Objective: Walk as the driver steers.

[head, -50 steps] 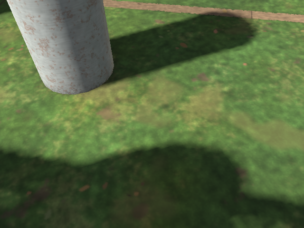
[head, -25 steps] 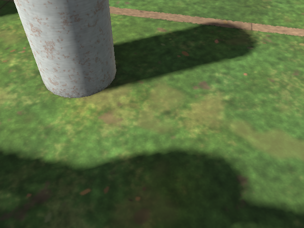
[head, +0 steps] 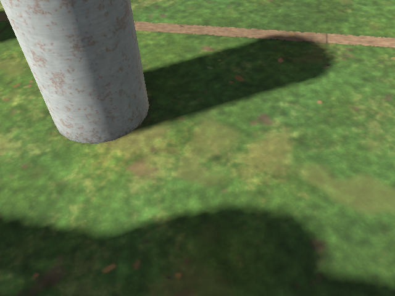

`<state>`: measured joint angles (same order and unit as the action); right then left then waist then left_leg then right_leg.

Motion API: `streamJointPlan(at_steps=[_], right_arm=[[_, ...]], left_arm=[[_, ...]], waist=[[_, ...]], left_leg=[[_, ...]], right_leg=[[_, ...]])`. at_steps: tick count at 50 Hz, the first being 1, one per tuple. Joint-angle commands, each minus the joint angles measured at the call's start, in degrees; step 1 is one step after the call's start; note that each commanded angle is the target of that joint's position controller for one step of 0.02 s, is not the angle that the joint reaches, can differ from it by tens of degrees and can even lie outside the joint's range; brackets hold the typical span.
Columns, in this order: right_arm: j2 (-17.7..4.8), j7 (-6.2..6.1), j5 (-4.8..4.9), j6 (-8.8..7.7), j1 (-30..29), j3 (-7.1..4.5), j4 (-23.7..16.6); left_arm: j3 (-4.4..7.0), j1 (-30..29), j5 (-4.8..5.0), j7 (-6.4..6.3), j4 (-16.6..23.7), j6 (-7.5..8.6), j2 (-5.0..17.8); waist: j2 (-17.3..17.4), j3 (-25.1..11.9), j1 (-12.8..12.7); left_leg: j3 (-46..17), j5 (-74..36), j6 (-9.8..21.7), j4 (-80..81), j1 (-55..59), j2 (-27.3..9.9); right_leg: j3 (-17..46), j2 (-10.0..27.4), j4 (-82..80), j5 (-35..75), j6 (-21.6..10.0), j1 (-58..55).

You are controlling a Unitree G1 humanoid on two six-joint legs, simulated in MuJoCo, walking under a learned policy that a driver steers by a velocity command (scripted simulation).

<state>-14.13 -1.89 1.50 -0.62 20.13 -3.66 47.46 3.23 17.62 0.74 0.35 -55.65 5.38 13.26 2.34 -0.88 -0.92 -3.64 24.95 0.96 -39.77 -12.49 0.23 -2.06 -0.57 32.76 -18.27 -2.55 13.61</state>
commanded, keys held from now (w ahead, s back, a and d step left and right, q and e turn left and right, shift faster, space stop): w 0.54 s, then w+e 0.26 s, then e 0.20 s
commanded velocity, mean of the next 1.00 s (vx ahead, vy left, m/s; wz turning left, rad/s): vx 0.42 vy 0.00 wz -0.15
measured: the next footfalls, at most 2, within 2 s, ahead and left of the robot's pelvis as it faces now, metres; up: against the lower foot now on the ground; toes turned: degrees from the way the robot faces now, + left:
left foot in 0.44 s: +0.38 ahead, +0.13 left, +0.00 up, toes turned +1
right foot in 0.96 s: +0.67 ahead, -0.11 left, +0.00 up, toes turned -13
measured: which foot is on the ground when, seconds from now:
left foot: up 0.00-0.42, down 0.44-0.98, up 1.00-1.00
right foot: down 0.00-0.46, up 0.48-0.94, down 0.96-1.00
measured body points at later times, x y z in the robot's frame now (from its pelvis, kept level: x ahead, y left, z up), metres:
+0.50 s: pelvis +0.24 +0.04 -0.01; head +0.28 +0.04 +0.44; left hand +0.18 +0.30 -0.15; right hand +0.46 -0.20 -0.09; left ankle +0.34 +0.13 -0.73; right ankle +0.02 -0.10 -0.66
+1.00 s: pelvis +0.51 -0.01 -0.02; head +0.56 -0.03 +0.43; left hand +0.75 +0.20 -0.11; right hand +0.50 -0.29 -0.15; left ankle +0.36 +0.14 -0.69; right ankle +0.63 -0.10 -0.73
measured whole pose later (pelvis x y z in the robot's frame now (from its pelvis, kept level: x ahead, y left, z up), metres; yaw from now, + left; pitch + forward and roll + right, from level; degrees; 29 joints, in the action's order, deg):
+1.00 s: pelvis +0.51 -0.01 -0.02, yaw -12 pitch +2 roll +2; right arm -15.7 -1.2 -0.6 -2.8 14.8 -2.0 51.7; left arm 2.7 5.4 -0.1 2.4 -40.4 3.5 15.3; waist -1.1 3.3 2.1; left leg 8.1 29.2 -1.3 -45.6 -6.3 -1.0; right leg -2.0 -0.9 33.8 -5.2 -5.5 31.4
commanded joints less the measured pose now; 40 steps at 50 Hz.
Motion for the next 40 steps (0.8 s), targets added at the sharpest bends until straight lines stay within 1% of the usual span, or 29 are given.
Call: streamJointPlan(at_steps=[1,2,3,4,5,6,8,11,14,16,18,19,20,21,22,23,24,25,26,27,28,29,30,31,32,33,35,38,40], right_arm=[[-5.1,0.22,1.36,-3.68,-9.3,-0.78,-8.4],[-5.0,0.84,1.30,-4.33,-8.1,-0.70,-7.2],[-4.9,1.06,0.58,-4.73,-8.1,-0.84,-6.6],[-5.4,1.25,-0.15,-4.86,-9.8,-1.12,-6.7],[-4.9,1.70,-0.56,-4.82,-10.5,-1.15,-6.7],[-4.0,2.12,-0.63,-4.67,-10.8,-0.97,-6.6],[-2.6,2.54,-0.58,-4.30,-13.6,-0.50,-7.4],[-0.7,3.12,-0.40,-4.47,-20.7,0.65,-9.8],[-1.5,3.85,0.18,-4.72,-25.4,0.95,-11.3],[-2.3,4.35,0.35,-4.98,-27.1,0.96,-12.2],[-3.6,4.81,0.20,-5.30,-27.0,0.69,-12.5],[-4.8,4.80,0.07,-5.38,-25.1,0.21,-12.2],[-6.4,4.54,-0.07,-5.31,-20.7,-0.56,-11.1],[-8.7,4.05,0.11,-5.09,-10.9,-1.88,-8.1],[-11.4,3.29,-0.29,-4.67,0.8,-2.85,-5.1],[-17.2,3.32,-1.49,-4.62,6.3,-3.87,-3.4],[-11.5,3.34,-1.18,-4.46,5.3,-2.47,-2.9],[-8.9,3.23,-0.94,-4.59,-1.1,-1.49,-3.4],[-7.3,3.23,-0.95,-4.78,-5.8,-0.95,-4.1],[-5.8,3.46,-1.26,-5.10,-8.8,-0.53,-4.2],[-4.5,3.49,-1.91,-5.59,-10.6,-0.16,-4.1],[-4.1,3.61,-2.03,-5.89,-11.2,-0.15,-3.6],[-4.2,3.65,-1.88,-6.35,-10.7,-0.23,-2.7],[-5.2,3.52,-1.99,-6.56,-10.4,-0.49,-1.9],[-6.0,3.26,-2.22,-6.74,-9.6,-0.70,-1.2],[-6.4,2.97,-2.21,-6.80,-8.5,-0.80,-0.5],[-7.4,2.41,-2.29,-6.66,-6.8,-0.92,0.5],[-8.4,1.88,-2.29,-6.56,-6.4,-0.78,0.9],[-9.0,1.65,-2.20,-6.38,-4.4,-0.71,2.0]], left_arm=[[1.53,10.9,-0.90,0.43,-0.3,1.38,9.7],[0.92,7.8,-0.55,0.21,0.9,1.44,7.5],[0.79,5.8,-0.45,0.27,1.7,1.34,7.7],[0.31,5.3,-0.43,0.30,1.8,1.19,6.7],[-0.32,6.7,-0.59,0.24,1.2,0.85,4.9],[-0.61,8.6,-0.71,0.11,0.6,0.57,4.3],[-0.74,10.4,-0.71,-0.44,0.2,-0.02,5.0],[-0.64,10.5,-0.92,-1.23,0.7,-0.54,7.1],[-0.50,12.4,-0.26,-1.55,0.1,-0.55,8.2],[-0.23,12.6,0.26,-1.57,-0.2,-0.64,8.6],[0.23,11.7,0.38,-1.52,-0.1,-0.95,9.4],[0.53,10.9,0.17,-1.48,0.2,-1.13,10.1],[0.87,10.2,-0.03,-1.46,0.4,-1.45,11.0],[0.80,9.2,-0.44,-1.44,0.9,-1.96,10.7],[0.28,8.5,-1.27,-1.49,2.4,-2.06,9.8],[-2.30,16.9,-1.33,-0.77,3.4,-1.02,0.4],[-1.32,14.8,0.54,-0.29,2.1,0.82,4.3],[0.11,7.8,2.32,-0.11,5.0,1.75,9.0],[0.12,3.3,2.33,-0.42,6.2,2.12,9.2],[0.40,1.7,1.63,-0.83,6.6,1.95,8.4],[0.65,3.2,1.20,-0.99,6.1,1.11,7.4],[0.49,4.6,1.14,-0.97,5.6,0.20,5.9],[0.39,5.2,1.13,-1.03,5.4,-0.59,4.8],[0.49,4.4,1.40,-1.21,6.0,-1.17,4.8],[0.57,2.6,1.27,-1.35,6.9,-1.51,5.1],[0.47,0.5,0.82,-1.36,7.9,-1.67,5.0],[0.55,-3.0,0.68,-1.20,9.2,-1.30,5.4],[0.08,-8.6,0.53,-0.08,11.1,-0.84,4.9],[-0.55,-12.7,0.37,0.73,12.6,-0.97,3.9]], waist=[[-12.8,7.4,-3.8],[-9.5,8.4,-2.5],[-7.4,7.9,-1.7],[-6.9,7.7,-1.6],[-7.4,6.6,-1.9],[-8.1,5.7,-2.2],[-7.8,5.7,-2.7],[-7.0,7.1,-4.0],[-7.8,8.8,-4.7],[-7.9,9.8,-4.1],[-7.8,8.7,-2.4],[-8.5,6.6,-0.8],[-9.7,2.8,1.9],[-9.5,-3.1,6.9],[-6.9,-10.7,11.5],[10.5,-21.4,7.0],[10.4,-23.1,8.1],[8.1,-10.5,6.7],[2.5,-5.4,4.8],[-0.7,-1.7,2.7],[0.9,-1.0,0.4],[1.8,-0.6,-0.6],[1.7,0.0,-1.1],[2.0,1.3,-1.6],[1.5,2.4,-1.4],[1.1,3.3,-0.8],[0.3,4.0,0.3],[-0.3,4.5,2.1],[-1.1,5.3,4.1]], left_leg=[[-3.0,4.6,1.2,-25.8,-35.1,-0.4],[-2.6,-1.7,2.2,-27.0,-36.3,-2.5],[-1.4,-6.6,2.8,-25.8,-36.4,-4.1],[-0.9,-10.2,2.6,-23.6,-35.9,-5.5],[0.3,-12.9,2.2,-22.0,-33.9,-5.9],[1.7,-14.8,1.5,-20.7,-33.3,-5.7],[3.5,-17.4,0.2,-16.0,-33.5,-5.5],[5.3,-23.4,-1.0,-4.0,-29.4,-4.3],[6.1,-27.1,-0.8,3.6,-25.1,-3.0],[5.2,-27.0,0.5,6.6,-24.4,-2.9],[5.2,-24.4,2.5,8.6,-22.4,-2.2],[5.9,-22.8,3.5,9.0,-18.6,-0.9],[7.3,-21.5,4.8,8.8,-11.9,1.0],[8.4,-21.8,6.6,9.6,0.3,2.7],[0.5,-20.1,9.5,7.8,19.7,-4.2],[-29.4,-5.8,19.5,13.5,40.3,-20.9],[-42.9,0.7,20.1,23.8,37.6,-23.0],[-33.4,-0.1,16.4,25.0,27.8,-20.7],[-24.9,-6.3,14.5,26.2,18.2,-18.5],[-18.6,-12.5,13.1,27.8,10.0,-15.9],[-13.4,-15.5,12.0,29.4,5.4,-13.9],[-10.8,-16.6,11.9,31.0,2.6,-13.0],[-8.4,-18.3,12.2,32.2,0.7,-12.8],[-5.9,-19.9,12.3,33.2,-0.9,-12.7],[-4.0,-21.1,12.4,34.1,-1.5,-12.7],[-2.3,-22.4,12.6,34.5,-0.6,-12.6],[0.7,-25.0,11.9,34.7,1.8,-12.2],[6.4,-27.5,9.9,34.8,3.0,-10.8],[8.5,-28.2,9.3,34.5,5.8,-11.8]], right_leg=[[41.1,23.0,-24.3,-15.6,-13.8,-17.9],[34.4,20.3,-24.2,-14.4,-11.8,-17.2],[29.3,18.2,-24.6,-10.3,-9.7,-17.3],[24.8,16.7,-25.0,-3.7,-8.2,-17.1],[20.4,14.7,-25.3,2.3,-7.3,-16.8],[17.2,13.5,-25.1,8.3,-7.1,-17.3],[12.8,12.3,-24.9,17.8,-7.3,-17.2],[8.7,11.0,-26.3,20.9,-7.1,-12.9],[7.7,12.0,-27.5,19.5,-7.6,-11.5],[7.5,13.7,-26.8,21.0,-7.4,-13.8],[6.8,15.1,-23.6,28.7,-6.5,-17.4],[6.2,15.3,-20.2,38.1,-5.9,-18.7],[5.4,14.9,-14.3,49.3,-5.2,-19.3],[3.5,12.6,-3.4,56.2,-3.9,-16.9],[3.0,10.4,12.3,44.9,-2.2,-4.3],[2.9,-1.0,36.3,3.8,1.5,17.5],[11.1,-2.0,44.9,-12.4,0.7,23.6],[9.7,1.6,46.7,-8.9,-0.3,28.7],[8.2,4.8,44.4,-3.3,-0.8,27.1],[7.2,6.8,40.7,0.4,-0.4,24.5],[7.8,8.7,38.1,2.9,-0.3,20.8],[7.8,9.2,36.7,3.8,0.0,18.6],[7.5,9.4,35.7,4.1,0.3,18.1],[7.5,9.6,34.5,4.8,0.7,19.3],[7.9,9.6,32.8,6.8,1.2,21.2],[8.1,9.7,30.6,9.2,1.6,24.0],[9.0,9.0,24.2,16.3,2.0,27.3],[5.9,7.7,12.5,25.8,1.7,24.8],[3.8,7.1,8.0,27.9,1.2,24.5]])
